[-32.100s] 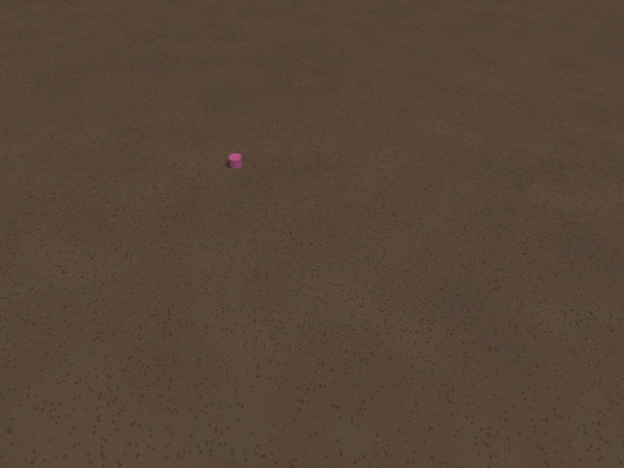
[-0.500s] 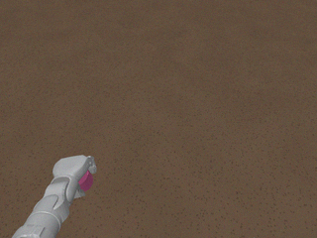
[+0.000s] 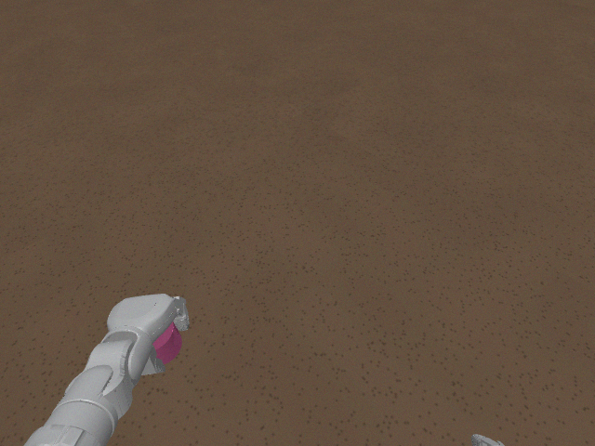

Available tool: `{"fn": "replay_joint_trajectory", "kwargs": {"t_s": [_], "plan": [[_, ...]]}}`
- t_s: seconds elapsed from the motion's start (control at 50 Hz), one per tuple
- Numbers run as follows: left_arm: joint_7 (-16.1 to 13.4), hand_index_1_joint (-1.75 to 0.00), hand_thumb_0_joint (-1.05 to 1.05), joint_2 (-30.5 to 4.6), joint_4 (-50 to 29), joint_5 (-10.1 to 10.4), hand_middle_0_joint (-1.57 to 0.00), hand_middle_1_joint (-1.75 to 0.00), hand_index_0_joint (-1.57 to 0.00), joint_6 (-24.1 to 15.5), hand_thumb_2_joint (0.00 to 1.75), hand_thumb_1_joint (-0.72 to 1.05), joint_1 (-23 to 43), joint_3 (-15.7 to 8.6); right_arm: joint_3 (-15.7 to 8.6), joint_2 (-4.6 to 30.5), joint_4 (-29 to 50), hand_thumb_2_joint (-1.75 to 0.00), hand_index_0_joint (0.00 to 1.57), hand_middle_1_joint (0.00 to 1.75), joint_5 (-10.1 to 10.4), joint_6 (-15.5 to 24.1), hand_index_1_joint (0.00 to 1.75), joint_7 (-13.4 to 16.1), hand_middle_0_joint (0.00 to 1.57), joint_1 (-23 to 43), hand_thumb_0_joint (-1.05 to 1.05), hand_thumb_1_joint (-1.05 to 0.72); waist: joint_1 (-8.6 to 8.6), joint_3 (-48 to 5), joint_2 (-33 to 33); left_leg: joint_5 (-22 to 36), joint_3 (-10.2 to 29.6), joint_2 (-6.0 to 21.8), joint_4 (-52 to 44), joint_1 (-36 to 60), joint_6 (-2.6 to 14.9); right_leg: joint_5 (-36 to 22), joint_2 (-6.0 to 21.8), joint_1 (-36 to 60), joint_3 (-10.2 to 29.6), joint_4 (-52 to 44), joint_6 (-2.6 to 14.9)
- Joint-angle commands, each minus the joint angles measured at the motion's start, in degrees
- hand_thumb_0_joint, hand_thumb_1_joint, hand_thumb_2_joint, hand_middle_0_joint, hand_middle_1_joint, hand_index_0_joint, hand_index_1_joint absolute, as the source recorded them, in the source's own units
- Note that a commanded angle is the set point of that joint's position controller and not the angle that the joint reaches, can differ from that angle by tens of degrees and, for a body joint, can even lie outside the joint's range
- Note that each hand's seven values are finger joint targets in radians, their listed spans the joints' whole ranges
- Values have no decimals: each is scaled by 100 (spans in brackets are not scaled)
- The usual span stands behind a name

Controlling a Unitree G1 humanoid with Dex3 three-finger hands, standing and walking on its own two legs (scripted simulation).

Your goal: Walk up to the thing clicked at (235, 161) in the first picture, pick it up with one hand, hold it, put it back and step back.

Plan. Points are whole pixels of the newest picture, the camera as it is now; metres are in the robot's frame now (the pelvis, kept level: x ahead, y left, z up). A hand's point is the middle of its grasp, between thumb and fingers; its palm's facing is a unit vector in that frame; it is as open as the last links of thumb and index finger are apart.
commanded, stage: hold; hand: left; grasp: from above
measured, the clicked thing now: (156, 339) +0.33 +0.23 -0.08
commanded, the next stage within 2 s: crouch in 1.34 s
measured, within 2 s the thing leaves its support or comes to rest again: neither
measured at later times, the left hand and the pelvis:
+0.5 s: hand (146, 354) +0.29 +0.22 -0.04, palm faces -0.46 -0.06 -0.89, open 8.7 cm; pelvis -0.01 +0.00 +0.01, yaw +0 degrees
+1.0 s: hand (144, 357) +0.28 +0.22 -0.03, palm faces -0.46 -0.05 -0.89, open 8.8 cm; pelvis -0.01 +0.00 +0.01, yaw +0 degrees
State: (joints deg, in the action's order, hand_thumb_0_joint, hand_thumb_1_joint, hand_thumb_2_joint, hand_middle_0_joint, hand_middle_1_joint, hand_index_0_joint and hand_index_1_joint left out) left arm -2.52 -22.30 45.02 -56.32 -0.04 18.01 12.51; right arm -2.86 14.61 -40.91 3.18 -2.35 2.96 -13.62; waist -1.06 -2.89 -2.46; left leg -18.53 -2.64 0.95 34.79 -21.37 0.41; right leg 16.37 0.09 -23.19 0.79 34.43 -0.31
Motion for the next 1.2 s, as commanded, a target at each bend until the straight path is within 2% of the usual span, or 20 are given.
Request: {"fn": "replay_joint_trajectory", "kwargs": {"t_s": [0.0,0.06,0.08,0.1,0.34,0.44,0.48,0.52,0.56,0.58,0.76,0.8,0.84,0.92,0.94,0.98,1.02,1.06,1.12,1.18], "plan": [[-219,-82,0,-1270,-1147,-43,-80,-88,-87,8,77,53,1942,-538,-233,809,689,-89,20,30,22,164,30,29,20,160,0,-89,-8,-1556,109,1908,81,-172,-471,810,35,-1622,-192,780,-2,-469,110],[-159,-82,0,-1215,-1109,-28,-80,-88,-86,19,78,52,1872,-481,-246,830,676,-90,20,30,16,139,30,23,20,144,0,-89,-21,-1537,114,2039,94,-146,-524,891,33,-1691,-204,840,-35,-507,120],[-141,-83,0,-1306,-1226,-23,-80,-89,-85,2,80,52,1921,-533,-249,838,702,-90,20,30,25,131,30,29,20,189,0,-89,51,-1588,27,2039,85,-147,-567,934,21,-1672,-200,882,-42,-527,129],[-120,-84,0,-1266,-1076,-32,-80,-89,-85,7,81,50,1843,-509,-230,823,702,-90,20,30,22,121,30,27,20,178,0,-90,-13,-1465,97,1995,99,-144,-578,888,32,-1637,-205,858,-43,-561,119],[-20,-85,0,-1197,-1368,19,-76,-90,-82,-33,80,45,1742,-466,-172,789,819,-90,20,30,31,97,30,48,20,426,0,-90,65,-1190,182,1466,93,-154,-867,948,54,-1149,-165,919,-21,-853,112],[0,-85,0,-1392,-1547,2,-77,-90,-82,-55,82,45,1780,-611,-162,789,831,-90,20,30,35,88,30,77,20,496,0,-90,102,-1338,139,1529,63,-184,-879,1054,79,-1231,-135,1080,-1,-912,90],[9,-87,0,-1235,-1602,11,-77,-92,-82,-51,83,46,1789,-496,-145,753,848,-90,20,30,45,87,30,74,20,530,0,-90,94,-1283,115,1520,62,-175,-922,1069,63,-1208,-147,1032,-6,-915,100],[1,-86,0,-1431,-1673,9,-75,-91,-80,-41,80,45,1753,-647,-150,781,827,-90,20,30,49,80,30,86,20,573,0,-90,145,-1278,78,1518,70,-158,-948,1095,48,-1161,-165,1050,-37,-944,106],[55,-86,0,-1223,-1694,38,-76,-92,-81,-30,80,46,1747,-477,-145,765,851,-90,20,30,54,86,30,78,20,592,0,-90,89,-1193,93,1431,66,-150,-992,1120,55,-1110,-159,1006,-33,-973,115],[69,-84,0,-1338,-1694,-8,-77,-89,-82,-15,82,46,1767,-556,-156,784,867,-90,20,30,65,82,30,84,20,600,0,-90,120,-1245,82,1477,58,-161,-1000,1162,64,-1154,-147,1054,-12,-988,113],[205,-85,0,-1270,-1645,59,-73,-91,-78,-14,80,41,1545,-531,-89,738,939,-90,20,30,65,71,30,93,20,750,0,-90,133,-978,277,1235,76,-176,-1100,1079,70,-875,-134,1070,-28,-1116,101],[202,-85,0,-1348,-1754,45,-74,-90,-79,-26,80,42,1625,-564,-99,743,913,-90,20,30,61,62,30,101,20,767,0,-90,144,-1103,126,1389,73,-166,-1090,1168,52,-1020,-144,1082,-29,-1068,111],[190,-86,0,-1205,-1899,55,-75,-91,-80,-45,82,43,1743,-457,-101,735,924,-90,20,30,60,70,30,100,20,762,0,-90,89,-1232,110,1512,84,-161,-1075,1300,50,-1153,-143,1075,-21,-1030,114],[108,-84,0,-1329,-1807,-1,-73,-89,-77,-50,81,39,1667,-598,-110,731,876,-90,20,30,47,56,30,108,20,723,0,-90,127,-1257,108,1551,80,-167,-1072,1315,45,-1172,-145,1113,-39,-1052,119],[83,-85,0,-1380,-2058,26,-74,-90,-78,-69,81,41,1963,-599,-110,744,877,-90,20,30,46,58,30,112,20,736,0,-90,109,-1407,64,1580,63,-181,-1047,1360,51,-1224,-137,1163,-24,-1049,104],[70,-87,0,-1233,-1863,9,-74,-93,-80,-37,82,43,1837,-492,-104,731,843,-90,20,30,47,63,30,106,20,720,0,-90,76,-1283,92,1621,67,-171,-1055,1354,49,-1264,-139,1113,-29,-1045,111],[44,-88,0,-1316,-1767,-20,-73,-93,-78,-16,84,41,1729,-593,-123,734,832,-90,20,30,55,59,30,101,20,701,0,-90,133,-1286,104,1648,74,-162,-1077,1311,42,-1261,-147,1155,-51,-1051,123],[73,-88,0,-1202,-1878,-1,-73,-93,-78,-4,84,41,1774,-454,-131,729,827,-90,20,30,54,51,30,92,20,702,0,-90,124,-1323,140,1736,68,-159,-1057,1313,51,-1375,-144,1204,-60,-1042,110],[98,-87,0,-1281,-1728,35,-73,-92,-78,29,81,41,1631,-544,-137,741,822,-90,20,30,68,43,30,89,20,708,0,-90,168,-1236,117,1763,61,-151,-1068,1291,41,-1376,-147,1202,-56,-1047,114],[161,-86,0,-1186,-1650,20,-73,-91,-78,25,80,41,1541,-451,-145,746,836,-90,20,30,59,29,30,86,20,695,0,-90,136,-1181,307,1781,86,-141,-1060,1259,57,-1406,-154,1191,-79,-1059,106]]}}
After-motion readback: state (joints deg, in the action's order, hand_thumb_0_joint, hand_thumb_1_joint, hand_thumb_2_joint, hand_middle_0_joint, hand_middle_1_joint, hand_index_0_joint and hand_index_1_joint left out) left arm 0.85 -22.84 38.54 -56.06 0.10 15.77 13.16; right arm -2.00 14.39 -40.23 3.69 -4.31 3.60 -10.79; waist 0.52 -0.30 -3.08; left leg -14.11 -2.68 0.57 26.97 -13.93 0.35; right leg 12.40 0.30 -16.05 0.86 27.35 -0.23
